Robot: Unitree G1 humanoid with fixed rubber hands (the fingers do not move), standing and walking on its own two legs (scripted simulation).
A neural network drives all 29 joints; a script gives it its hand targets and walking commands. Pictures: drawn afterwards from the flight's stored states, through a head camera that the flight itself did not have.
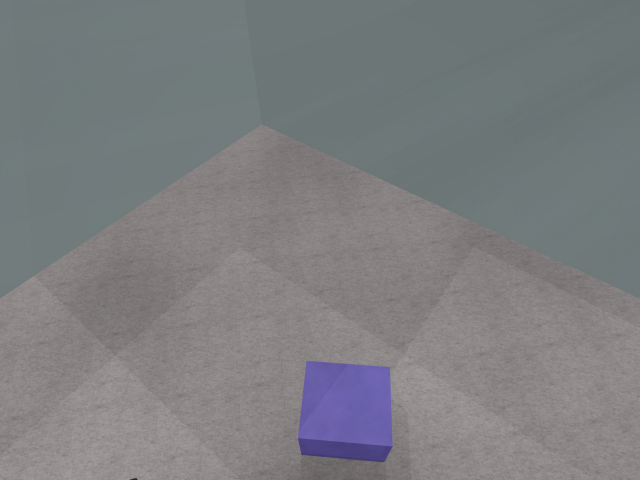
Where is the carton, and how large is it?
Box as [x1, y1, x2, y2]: [298, 361, 392, 461]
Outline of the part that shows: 306,361 298,433 301,454 383,461 392,446 389,367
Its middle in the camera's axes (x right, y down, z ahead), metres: +0.07 +0.49 +1.10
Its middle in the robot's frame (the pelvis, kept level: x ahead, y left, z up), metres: +0.41 -0.02 -0.68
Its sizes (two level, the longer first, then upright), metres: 0.235 0.201 0.185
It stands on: the floor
